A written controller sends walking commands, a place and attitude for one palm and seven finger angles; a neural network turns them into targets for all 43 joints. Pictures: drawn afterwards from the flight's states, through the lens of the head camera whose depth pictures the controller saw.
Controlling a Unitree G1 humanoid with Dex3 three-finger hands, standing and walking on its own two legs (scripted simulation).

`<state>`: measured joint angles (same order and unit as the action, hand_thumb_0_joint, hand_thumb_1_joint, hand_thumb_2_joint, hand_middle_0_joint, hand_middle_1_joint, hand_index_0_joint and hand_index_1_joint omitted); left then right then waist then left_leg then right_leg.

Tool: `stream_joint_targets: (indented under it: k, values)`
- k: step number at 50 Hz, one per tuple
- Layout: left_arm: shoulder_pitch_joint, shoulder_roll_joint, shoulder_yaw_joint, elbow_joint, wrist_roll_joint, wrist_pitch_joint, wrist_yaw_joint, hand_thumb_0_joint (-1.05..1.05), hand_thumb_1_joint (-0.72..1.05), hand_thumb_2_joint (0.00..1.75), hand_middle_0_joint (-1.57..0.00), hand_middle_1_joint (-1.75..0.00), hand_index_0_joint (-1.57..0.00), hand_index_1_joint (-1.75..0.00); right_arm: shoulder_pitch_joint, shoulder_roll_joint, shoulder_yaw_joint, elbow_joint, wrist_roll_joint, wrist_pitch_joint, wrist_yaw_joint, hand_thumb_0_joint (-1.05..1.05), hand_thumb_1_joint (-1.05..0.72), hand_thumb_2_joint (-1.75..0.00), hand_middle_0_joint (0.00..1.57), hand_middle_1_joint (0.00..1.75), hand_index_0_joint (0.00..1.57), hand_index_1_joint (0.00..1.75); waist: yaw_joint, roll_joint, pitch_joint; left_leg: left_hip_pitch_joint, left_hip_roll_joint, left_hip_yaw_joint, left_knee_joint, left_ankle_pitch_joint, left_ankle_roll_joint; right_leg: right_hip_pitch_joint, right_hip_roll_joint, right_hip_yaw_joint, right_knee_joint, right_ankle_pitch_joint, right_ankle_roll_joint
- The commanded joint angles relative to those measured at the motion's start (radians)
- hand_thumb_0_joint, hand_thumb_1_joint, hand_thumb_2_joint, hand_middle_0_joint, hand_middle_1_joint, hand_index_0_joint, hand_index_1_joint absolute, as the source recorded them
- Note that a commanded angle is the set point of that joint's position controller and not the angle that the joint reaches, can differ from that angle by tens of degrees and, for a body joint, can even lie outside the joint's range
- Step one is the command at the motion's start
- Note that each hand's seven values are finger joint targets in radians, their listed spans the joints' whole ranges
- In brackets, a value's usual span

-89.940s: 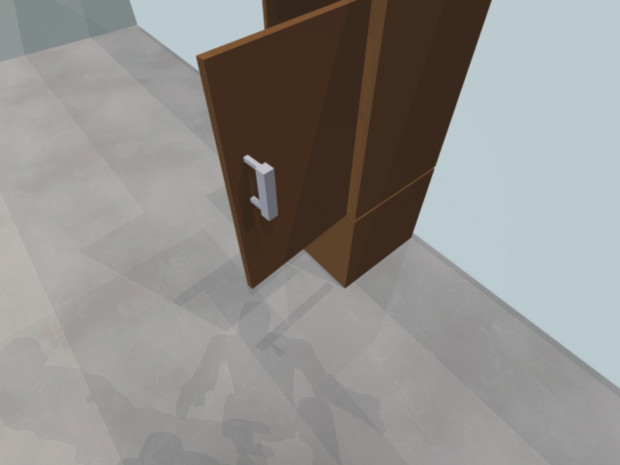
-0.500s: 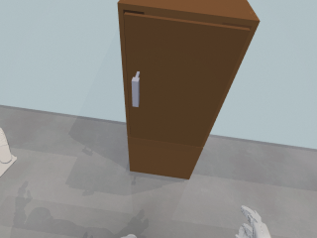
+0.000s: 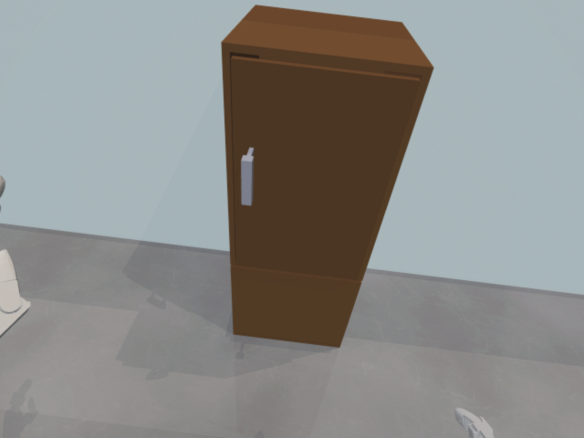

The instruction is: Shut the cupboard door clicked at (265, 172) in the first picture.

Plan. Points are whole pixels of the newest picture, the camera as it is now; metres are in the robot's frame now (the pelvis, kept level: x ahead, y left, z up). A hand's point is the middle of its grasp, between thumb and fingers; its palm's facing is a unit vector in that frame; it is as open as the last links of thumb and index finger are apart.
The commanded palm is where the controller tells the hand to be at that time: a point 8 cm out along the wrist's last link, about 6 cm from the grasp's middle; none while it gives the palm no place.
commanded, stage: stop stepping back and stand still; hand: left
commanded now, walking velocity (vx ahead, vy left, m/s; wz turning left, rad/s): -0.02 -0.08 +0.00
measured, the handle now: (249, 176) +0.67 +0.13 +0.02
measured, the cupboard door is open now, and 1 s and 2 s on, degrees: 0 0 0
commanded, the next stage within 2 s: let the arm hang, fingers relaxed in 0.84 s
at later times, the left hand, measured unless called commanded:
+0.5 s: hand out of the picture +0.15 +0.32 +0.18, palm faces +0.52 -0.80 -0.29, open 7.4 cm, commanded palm +0.10 +0.34 +0.19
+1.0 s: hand (12, 349) +0.18 +0.32 +0.11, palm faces +0.35 -0.84 -0.42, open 7.4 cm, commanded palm none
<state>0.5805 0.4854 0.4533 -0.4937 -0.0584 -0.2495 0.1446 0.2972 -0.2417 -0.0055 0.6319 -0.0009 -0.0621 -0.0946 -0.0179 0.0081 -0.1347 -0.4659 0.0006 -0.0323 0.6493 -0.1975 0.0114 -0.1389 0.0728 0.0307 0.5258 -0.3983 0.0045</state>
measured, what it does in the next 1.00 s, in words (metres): shifts its weight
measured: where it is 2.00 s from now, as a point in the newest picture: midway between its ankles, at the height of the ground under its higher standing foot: outside the picture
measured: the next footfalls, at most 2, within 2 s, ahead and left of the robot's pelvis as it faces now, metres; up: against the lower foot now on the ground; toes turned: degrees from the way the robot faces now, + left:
none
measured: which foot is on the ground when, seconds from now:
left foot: down 0.00-1.00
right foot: down 0.00-1.00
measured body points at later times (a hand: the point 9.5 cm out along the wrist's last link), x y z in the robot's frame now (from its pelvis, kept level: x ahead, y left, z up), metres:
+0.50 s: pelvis -0.05 +0.04 +0.00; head -0.10 +0.07 +0.45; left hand +0.12 +0.36 +0.19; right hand +0.08 -0.21 -0.08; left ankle +0.04 +0.11 -0.72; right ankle -0.08 -0.08 -0.72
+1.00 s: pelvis -0.04 +0.05 +0.00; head -0.07 +0.05 +0.45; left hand +0.16 +0.36 +0.13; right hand +0.08 -0.21 -0.10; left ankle +0.04 +0.11 -0.72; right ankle -0.08 -0.03 -0.72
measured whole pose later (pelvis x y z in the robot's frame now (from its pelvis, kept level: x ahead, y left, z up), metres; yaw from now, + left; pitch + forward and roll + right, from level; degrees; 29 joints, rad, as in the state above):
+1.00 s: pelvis -0.04 +0.05 +0.00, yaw -2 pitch -1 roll -2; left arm 0.39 0.37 0.30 -0.17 0.00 -0.11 0.10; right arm 0.26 -0.27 0.00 0.74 0.00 -0.08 -0.03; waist 0.01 0.03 -0.05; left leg -0.40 -0.04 0.05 0.61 -0.19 0.09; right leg -0.21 0.06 -0.07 0.62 -0.37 -0.05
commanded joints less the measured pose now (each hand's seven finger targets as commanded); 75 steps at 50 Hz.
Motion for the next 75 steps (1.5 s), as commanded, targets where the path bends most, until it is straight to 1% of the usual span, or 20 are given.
stream_joint_targets:
  k: [1,4,9,13,18,21,24,26,32,35,39,46,47,51,57,60,62,64,67,75]
  values:
    - [-0.193,0.12,0.035,-0.06,-0.001,-0.025,0.018,0.0,0.9,0.9,-0.2,-0.3,-0.2,-0.3,-0.157,-0.116,-0.027,-0.147,0.016,-0.093,-0.015,0.0,-0.9,-0.9,0.2,0.3,0.2,0.3,-0.004,0.092,0.186,0.199,0.136,-0.186,-0.34,-0.171,0.01,-0.251,-0.056,0.007,-0.139,0.01,-0.012]
    - [-0.255,0.116,0.046,-0.227,0.015,-0.042,0.021,0.0,0.9,0.9,-0.2,-0.3,-0.2,-0.3,-0.159,-0.12,-0.024,-0.152,0.0,-0.122,-0.011,0.0,-0.9,-0.9,0.2,0.3,0.2,0.3,0.014,0.26,0.087,0.088,0.212,-0.37,-0.614,-0.582,-0.003,-0.08,0.02,0.003,0.087,-0.037,-0.003]
    - [-0.022,0.13,0.087,-0.342,-0.002,-0.009,0.02,0.0,0.9,0.9,-0.2,-0.3,-0.2,-0.3,-0.133,-0.081,-0.027,-0.168,-0.01,-0.135,0.023,0.0,-0.9,-0.9,0.2,0.3,0.2,0.3,0.019,0.201,-0.095,0.204,0.12,-0.128,-0.5,-0.314,-0.068,0.05,0.022,-0.056,-0.1,0.008,-0.031]
    - [0.052,0.178,0.164,-0.239,-0.018,0.025,0.03,0.0,0.9,0.9,-0.2,-0.3,-0.2,-0.3,-0.133,-0.082,-0.028,-0.149,-0.026,-0.093,0.026,0.0,-0.9,-0.9,0.2,0.3,0.2,0.3,0.006,0.097,-0.068,0.199,0.058,-0.017,-0.319,-0.208,-0.056,-0.009,-0.071,-0.015,-0.221,-0.039,-0.073]
    - [-0.09,0.112,0.093,-0.129,-0.018,0.074,0.039,0.0,0.9,0.9,-0.2,-0.3,-0.2,-0.3,-0.143,-0.092,-0.033,-0.128,-0.015,-0.03,0.011,0.0,-0.9,-0.9,0.2,0.3,0.2,0.3,-0.016,-0.131,0.138,0.197,0.025,-0.004,0.17,-0.133,-0.031,-0.416,-0.301,0.281,-0.359,-0.367,-0.212]
    - [-0.295,0.084,0.002,-0.083,0.013,0.066,0.045,0.0,0.9,0.9,-0.2,-0.3,-0.2,-0.3,-0.149,-0.093,-0.017,-0.113,-0.003,-0.042,0.004,0.0,-0.9,-0.9,0.2,0.3,0.2,0.3,-0.033,-0.055,0.237,0.183,0.063,-0.021,-0.019,-0.176,0.002,-0.392,-0.243,0.146,-0.208,-0.281,-0.139]
    - [-0.355,0.101,0.005,-0.175,0.023,0.037,0.039,0.0,0.9,0.9,-0.2,-0.3,-0.2,-0.3,-0.166,-0.108,-0.01,-0.131,0.003,-0.086,-0.008,0.0,-0.9,-0.9,0.2,0.3,0.2,0.3,-0.015,0.303,0.205,0.162,0.216,-0.374,-0.49,-0.578,0.044,-0.307,-0.026,-0.034,0.145,-0.118,-0.019]
    - [-0.31,0.112,0.035,-0.214,0.024,0.033,0.031,0.0,0.9,0.9,-0.2,-0.3,-0.2,-0.3,-0.171,-0.082,-0.006,-0.141,-0.013,-0.103,0.001,0.0,-0.9,-0.9,0.2,0.3,0.2,0.3,0.007,0.28,0.186,0.028,0.259,-0.461,-0.641,-0.692,-0.01,-0.189,0.001,-0.01,0.298,-0.073,-0.018]
    - [-0.047,0.096,0.074,-0.248,0.011,0.036,0.028,0.0,0.9,0.9,-0.2,-0.3,-0.2,-0.3,-0.15,-0.074,-0.022,-0.163,-0.017,-0.095,0.031,0.0,-0.9,-0.9,0.2,0.3,0.2,0.3,0.017,0.197,0.043,0.057,0.155,-0.114,-0.522,-0.401,-0.05,0.081,0.01,-0.097,-0.06,-0.006,-0.04]
    - [-0.015,0.118,0.101,-0.192,0.003,0.049,0.03,0.0,0.9,0.9,-0.2,-0.3,-0.2,-0.3,-0.13,-0.069,-0.023,-0.164,-0.021,-0.065,0.028,0.0,-0.9,-0.9,0.2,0.3,0.2,0.3,0.001,0.087,0.032,0.083,0.085,-0.024,-0.325,-0.244,-0.05,0.058,-0.095,0.01,-0.205,0.034,-0.086]
    - [-0.05,0.08,0.068,-0.119,-0.009,0.069,0.037,0.0,0.9,0.9,-0.2,-0.3,-0.2,-0.3,-0.126,-0.076,-0.033,-0.139,-0.006,-0.044,0.024,0.0,-0.9,-0.9,0.2,0.3,0.2,0.3,-0.008,-0.08,0.086,0.205,0.05,-0.011,-0.021,-0.103,-0.023,-0.245,-0.27,0.229,-0.326,-0.198,-0.162]
    - [-0.214,0.104,0.034,-0.174,0.015,0.031,0.036,0.0,0.9,0.9,-0.2,-0.3,-0.2,-0.3,-0.173,-0.094,-0.021,-0.141,0.008,-0.065,0.005,0.0,-0.9,-0.9,0.2,0.3,0.2,0.3,0.001,0.07,0.158,0.271,0.096,-0.073,-0.188,-0.058,0.017,-0.255,-0.175,0.105,-0.202,-0.057,-0.067]
    - [-0.18,-0.082,-0.333,0.599,0.104,0.181,-0.112,0.0,0.9,0.9,-0.2,-0.3,-0.2,-0.3,-0.165,-0.292,-0.068,0.069,-0.011,-0.105,0.095,0.0,-0.9,-0.9,0.2,0.3,0.2,0.3,-0.04,0.128,0.232,0.168,0.167,-0.199,-0.074,0.294,0.061,-0.324,-0.169,-0.036,0.045,0.181,-0.061]
    - [-0.221,-0.122,-0.345,0.734,0.078,0.275,-0.137,0.0,0.9,0.9,-0.2,-0.3,-0.2,-0.3,-0.091,-0.229,-0.037,0.051,-0.03,-0.014,0.068,0.0,-0.9,-0.9,0.2,0.3,0.2,0.3,-0.002,-0.032,0.093,0.13,0.288,-0.427,-0.349,0.111,0.175,-0.258,-0.077,0.053,0.386,-0.151,-0.029]
    - [-0.209,-0.051,-0.373,1.152,0.087,0.27,-0.143,0.0,0.9,0.9,-0.2,-0.3,-0.2,-0.3,-0.165,-0.225,-0.039,0.126,-0.027,0.04,0.083,0.0,-0.9,-0.9,0.2,0.3,0.2,0.3,0.055,0.03,0.049,0.016,0.125,-0.19,-0.388,-0.252,0.071,0.022,-0.097,0.054,0.003,0.024,-0.055]
    - [-0.261,-0.072,-0.402,1.294,0.083,0.248,-0.143,0.0,0.9,0.9,-0.2,-0.3,-0.2,-0.3,-0.146,-0.124,-0.026,0.196,-0.021,0.057,0.082,0.0,-0.9,-0.9,0.2,0.3,0.2,0.3,0.012,-0.091,0.098,0.177,-0.022,-0.037,-0.127,-0.096,-0.006,-0.199,-0.252,0.273,-0.278,-0.137,-0.156]
    - [-0.391,-0.116,-0.411,1.334,0.074,0.237,-0.131,0.0,0.9,0.9,-0.2,-0.3,-0.2,-0.3,-0.064,-0.078,-0.023,0.269,-0.021,0.059,0.076,0.0,-0.9,-0.9,0.2,0.3,0.2,0.3,-0.044,0.004,0.122,0.302,-0.004,-0.038,-0.057,0.02,0.001,-0.281,-0.265,0.234,-0.275,0.047,-0.175]
    - [-0.34,-0.153,-0.423,1.413,0.067,0.231,-0.128,0.0,0.9,0.9,-0.2,-0.3,-0.2,-0.3,-0.032,-0.068,-0.015,0.311,-0.017,0.053,0.069,0.0,-0.9,-0.9,0.2,0.3,0.2,0.3,-0.038,0.082,0.078,0.366,0.056,-0.089,-0.175,0.148,0.017,-0.213,-0.188,0.142,-0.198,0.183,-0.108]
    - [-0.235,-0.189,-0.435,1.526,0.067,0.257,-0.123,0.0,0.9,0.9,-0.2,-0.3,-0.2,-0.3,-0.038,-0.086,-0.014,0.367,-0.014,0.063,0.058,0.0,-0.9,-0.9,0.2,0.3,0.2,0.3,0.0,0.16,0.15,0.265,0.109,-0.191,-0.357,-0.122,0.037,-0.131,-0.121,0.077,-0.19,0.04,-0.068]
    - [-0.141,-0.236,-0.447,1.637,0.068,0.247,-0.116,0.0,0.9,0.9,-0.2,-0.3,-0.2,-0.3,0.025,-0.039,-0.016,0.439,-0.009,0.067,0.05,0.0,-0.9,-0.9,0.2,0.3,0.2,0.3,0.006,-0.025,0.16,0.289,0.087,-0.136,-0.36,-0.049,0.041,-0.087,-0.142,0.073,-0.238,0.095,-0.065]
